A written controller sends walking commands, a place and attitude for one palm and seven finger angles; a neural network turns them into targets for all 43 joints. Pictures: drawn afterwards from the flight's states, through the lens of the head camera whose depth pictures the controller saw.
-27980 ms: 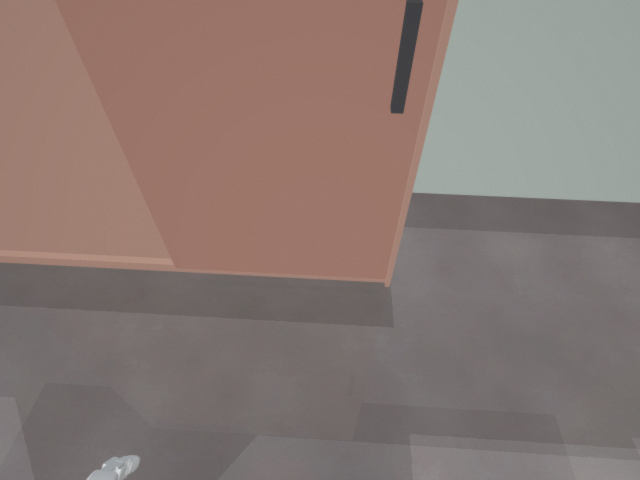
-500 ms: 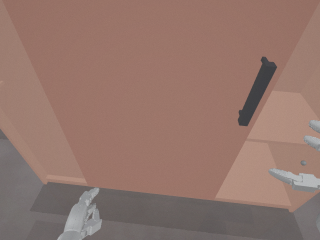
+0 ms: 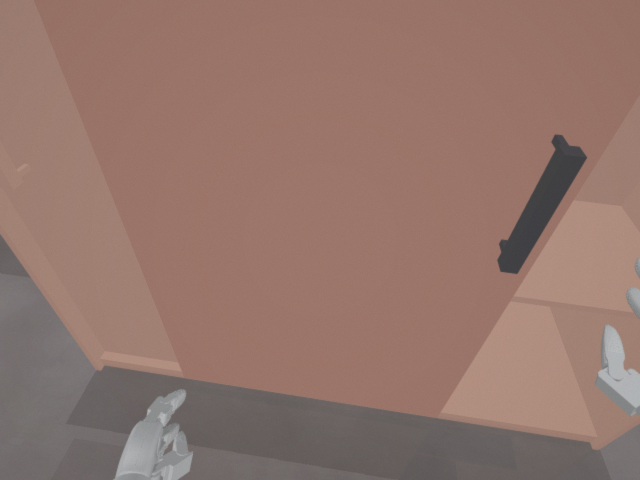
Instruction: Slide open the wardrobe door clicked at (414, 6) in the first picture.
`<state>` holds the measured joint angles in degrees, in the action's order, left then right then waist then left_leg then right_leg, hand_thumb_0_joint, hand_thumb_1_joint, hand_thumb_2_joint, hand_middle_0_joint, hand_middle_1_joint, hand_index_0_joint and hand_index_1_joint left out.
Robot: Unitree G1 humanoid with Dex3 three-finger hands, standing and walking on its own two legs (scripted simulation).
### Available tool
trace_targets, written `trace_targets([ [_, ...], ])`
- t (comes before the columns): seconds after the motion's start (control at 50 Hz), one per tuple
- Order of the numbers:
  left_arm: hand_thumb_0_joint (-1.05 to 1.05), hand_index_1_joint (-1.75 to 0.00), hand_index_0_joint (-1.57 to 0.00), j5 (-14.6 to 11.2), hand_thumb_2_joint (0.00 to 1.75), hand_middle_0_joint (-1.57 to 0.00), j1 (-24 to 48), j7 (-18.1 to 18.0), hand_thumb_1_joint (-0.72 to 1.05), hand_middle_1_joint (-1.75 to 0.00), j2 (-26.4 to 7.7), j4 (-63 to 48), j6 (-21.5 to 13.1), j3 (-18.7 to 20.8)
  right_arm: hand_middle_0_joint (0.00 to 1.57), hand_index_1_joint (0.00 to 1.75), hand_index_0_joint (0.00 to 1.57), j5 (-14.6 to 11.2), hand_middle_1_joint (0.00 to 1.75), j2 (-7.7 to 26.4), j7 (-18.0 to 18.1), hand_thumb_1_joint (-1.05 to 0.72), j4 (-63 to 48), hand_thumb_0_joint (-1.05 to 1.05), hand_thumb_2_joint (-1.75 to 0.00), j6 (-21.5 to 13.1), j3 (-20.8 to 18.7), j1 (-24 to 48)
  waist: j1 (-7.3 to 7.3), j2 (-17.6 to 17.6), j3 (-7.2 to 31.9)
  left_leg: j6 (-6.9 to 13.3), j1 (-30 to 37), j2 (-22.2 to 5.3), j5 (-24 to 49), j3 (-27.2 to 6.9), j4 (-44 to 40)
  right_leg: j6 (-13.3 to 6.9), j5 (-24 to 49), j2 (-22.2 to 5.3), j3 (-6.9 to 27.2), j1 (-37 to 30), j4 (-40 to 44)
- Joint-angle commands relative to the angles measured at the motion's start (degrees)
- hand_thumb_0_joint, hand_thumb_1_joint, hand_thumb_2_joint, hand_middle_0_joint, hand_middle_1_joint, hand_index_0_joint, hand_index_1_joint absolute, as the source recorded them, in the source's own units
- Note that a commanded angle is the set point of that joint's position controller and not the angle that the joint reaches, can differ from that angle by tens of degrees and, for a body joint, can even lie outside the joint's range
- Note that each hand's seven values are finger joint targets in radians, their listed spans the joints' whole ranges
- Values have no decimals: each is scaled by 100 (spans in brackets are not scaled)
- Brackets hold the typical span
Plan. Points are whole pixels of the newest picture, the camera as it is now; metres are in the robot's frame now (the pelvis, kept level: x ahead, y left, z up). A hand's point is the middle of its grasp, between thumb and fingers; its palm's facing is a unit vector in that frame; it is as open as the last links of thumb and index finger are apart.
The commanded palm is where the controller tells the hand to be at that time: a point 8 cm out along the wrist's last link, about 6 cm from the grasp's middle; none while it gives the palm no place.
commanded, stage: draw the hand back to the body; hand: right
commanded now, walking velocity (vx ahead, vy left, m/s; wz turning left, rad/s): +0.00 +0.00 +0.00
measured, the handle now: (531, 207) +0.48 -0.33 +0.12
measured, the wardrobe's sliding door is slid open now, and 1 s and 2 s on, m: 0.49 0.49 0.49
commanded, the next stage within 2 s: step back with the hand held close in 0.30 s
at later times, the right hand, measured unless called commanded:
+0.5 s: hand (575, 331) +0.22 -0.25 +0.16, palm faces +0.43 +0.80 -0.42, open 7.4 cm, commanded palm +0.17 -0.28 +0.17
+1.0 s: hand out of the picture +0.17 -0.30 +0.16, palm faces +0.39 +0.79 -0.46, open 7.4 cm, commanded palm +0.11 -0.33 +0.17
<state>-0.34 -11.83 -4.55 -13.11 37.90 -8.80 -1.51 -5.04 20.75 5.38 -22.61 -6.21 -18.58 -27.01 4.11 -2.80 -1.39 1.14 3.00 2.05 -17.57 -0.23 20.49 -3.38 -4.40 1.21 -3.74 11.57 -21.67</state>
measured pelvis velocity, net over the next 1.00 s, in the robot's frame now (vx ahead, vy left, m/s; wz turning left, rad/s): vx -0.03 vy -0.03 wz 0.00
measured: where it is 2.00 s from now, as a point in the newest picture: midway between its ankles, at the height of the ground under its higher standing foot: outside the picture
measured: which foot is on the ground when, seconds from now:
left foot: down 0.00-1.00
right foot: down 0.00-1.00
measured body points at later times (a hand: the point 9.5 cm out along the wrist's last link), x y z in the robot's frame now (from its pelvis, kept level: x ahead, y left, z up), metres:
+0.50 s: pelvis +0.03 +0.02 +0.00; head +0.02 +0.04 +0.45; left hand +0.24 +0.24 -0.08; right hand +0.20 -0.29 +0.18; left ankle -0.06 +0.11 -0.74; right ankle +0.09 -0.08 -0.74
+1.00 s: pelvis -0.03 -0.03 -0.01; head -0.02 -0.05 +0.44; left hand +0.14 +0.21 -0.08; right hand +0.15 -0.34 +0.18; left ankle -0.06 +0.10 -0.74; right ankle +0.09 -0.08 -0.74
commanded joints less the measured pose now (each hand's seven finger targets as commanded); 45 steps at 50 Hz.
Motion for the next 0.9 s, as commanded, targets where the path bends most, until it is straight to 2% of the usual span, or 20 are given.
trace_targets([
  [0.0,0,-30,-20,-6,90,-20,923,-77,90,-30,-659,-966,-262,223,20,30,20,-4,30,1179,109,-90,-1130,0,-90,-315,-758,858,-21,-91,218,6,-1695,-163,221,-57,-804,117,-788,-359,490,-1336,325],
  [0.02,0,-30,-20,-1,90,-20,933,-87,90,-30,-603,-970,-239,222,20,30,20,-44,30,980,103,-90,-1047,0,-90,-281,-630,713,-36,-117,85,3,-1722,-179,263,-68,-784,121,-672,-366,487,-1315,310],
  [0.1,0,-30,-20,16,90,-20,939,-76,90,-30,-649,-1015,-172,209,20,30,20,-30,30,1110,69,-90,-1061,0,-90,-191,-698,768,22,-47,396,1,-1580,-180,696,-64,-759,80,-179,-332,448,-1452,218],
  [0.12,0,-30,-20,25,90,-20,947,-75,90,-30,-598,-1032,-143,208,20,30,20,-61,30,947,63,-90,-1116,0,-90,-152,-571,656,16,-68,375,-1,-1520,-196,814,-72,-699,84,-47,-334,455,-1434,203],
  [0.14,0,-30,-20,25,90,-20,967,-59,90,-30,-639,-1048,-136,206,20,30,20,-42,30,1135,64,-90,-1190,0,-90,-156,-709,776,38,38,482,-4,-1544,-186,931,-70,-718,78,62,-316,452,-1479,168],
  [0.16,0,-30,-20,30,90,-20,970,-60,90,-30,-596,-1058,-105,208,20,30,20,-50,30,997,54,-90,-1144,0,-90,-121,-611,649,39,69,462,-10,-1494,-184,1015,-58,-668,76,152,-323,431,-1462,155],
  [0.24,0,-30,-20,25,90,-20,991,-46,90,-30,-612,-1089,-12,189,20,30,20,-49,30,1182,38,-90,-1270,0,-90,-39,-736,752,55,-104,549,-32,-1468,-215,1519,-91,-653,65,470,-265,370,-1478,41],
  [0.3,0,-30,-20,20,90,-20,941,-37,90,-30,-611,-1107,77,195,20,30,20,-72,30,1224,33,-90,-1154,0,-90,19,-817,557,73,49,658,-53,-1303,-244,1887,-68,-583,59,657,-263,337,-1428,-20],
  [0.36,0,-30,-20,10,90,-20,964,-28,90,-30,-552,-1140,148,211,20,30,20,-85,30,1080,15,-90,-1267,0,-90,55,-697,507,37,50,705,-85,-1271,-262,2226,-62,-460,59,830,-253,291,-1434,-73],
  [0.4,0,-30,-20,-6,90,-20,944,-34,90,-30,-605,-1123,179,200,20,30,20,-63,30,1353,47,-90,-1245,0,-90,77,-895,822,43,-42,813,-78,-1265,-248,2289,-51,-480,58,906,-238,279,-1481,-101],
  [0.42,0,-30,-20,-43,90,-20,1023,-62,90,-30,-743,-1297,353,222,20,30,20,8,30,1867,128,-90,-1799,0,-90,-210,-1375,1432,-188,98,280,-474,-1923,-553,2972,-373,-638,-143,941,-332,336,-1206,-664],
  [0.46,0,-30,-20,-28,90,-20,920,-64,90,-30,-593,-1254,586,210,20,30,20,69,30,1250,63,-90,-1018,0,-90,-230,-962,559,-207,643,626,-684,-1653,-704,4337,-193,-267,-174,1358,-269,232,-976,-986],
  [0.5,0,-30,-20,-74,90,-20,884,-67,90,-30,-623,-1405,732,267,20,30,20,70,30,1233,45,-90,-1153,0,-90,-286,-944,358,-251,473,1061,-800,-1450,-685,5036,-58,198,-216,1831,-237,102,-1118,-981],
  [0.54,0,-30,-20,-107,90,-20,828,-43,90,-30,-658,-1513,870,304,20,30,20,58,30,1262,65,-90,-1277,0,-90,-266,-1014,76,-270,344,1302,-822,-1465,-557,4916,-2,484,-247,2347,-302,122,-1239,-945],
  [0.6,0,-30,-20,-137,90,-20,843,-38,90,-30,-686,-1672,999,330,20,30,20,28,30,1388,100,-90,-1475,0,-90,-237,-1139,-130,-237,163,1293,-679,-1588,-429,3653,8,495,-207,2398,-481,280,-1104,-809],
  [0.68,0,-30,-20,-149,90,-20,843,-31,90,-30,-651,-1757,1052,304,20,30,20,-2,30,1518,149,-90,-1469,0,-90,-298,-1260,-216,-262,275,843,-545,-1806,-536,2613,-241,66,-126,1275,-553,401,-521,-709],
  [0.74,0,-30,-20,-171,90,-20,778,-52,90,-30,-631,-1744,1011,324,20,30,20,-18,30,1594,226,-90,-1605,0,-90,-385,-1307,-171,-256,465,1019,-621,-1744,-682,3024,-343,54,-94,1106,-525,314,-549,-814],
  [0.78,0,-30,-20,-162,90,-20,765,-71,90,-30,-666,-1761,957,335,20,30,20,-17,30,1582,261,-90,-1677,0,-90,-427,-1276,-172,-278,299,922,-516,-1918,-606,2111,-292,33,-77,581,-573,455,-530,-605],
  [0.82,0,-30,-20,-141,90,-20,771,-96,90,-30,-718,-1753,858,334,20,30,20,-10,30,1535,280,-90,-1782,0,-90,-477,-1231,-173,-275,-177,774,-392,-1944,-408,1064,-219,94,-101,-75,-713,740,-308,-208],
  [0.88,0,-30,-20,-72,90,-20,802,-125,90,-30,-785,-1744,680,341,20,30,20,40,30,1491,300,-90,-1775,0,-90,-590,-1291,-204,-237,-685,456,-194,-1424,-81,-312,-78,377,-130,-2448,-982,1372,920,876],
])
